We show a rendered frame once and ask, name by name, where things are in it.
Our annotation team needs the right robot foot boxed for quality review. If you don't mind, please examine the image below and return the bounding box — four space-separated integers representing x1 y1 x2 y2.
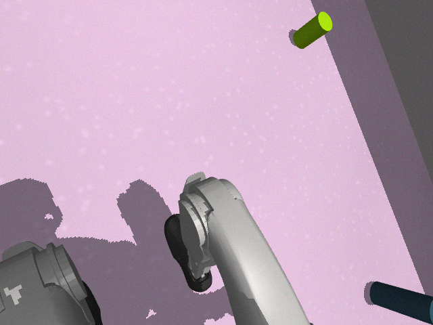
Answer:
164 214 212 293

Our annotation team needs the left robot foot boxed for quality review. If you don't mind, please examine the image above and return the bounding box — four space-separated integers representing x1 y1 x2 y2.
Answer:
83 282 103 325

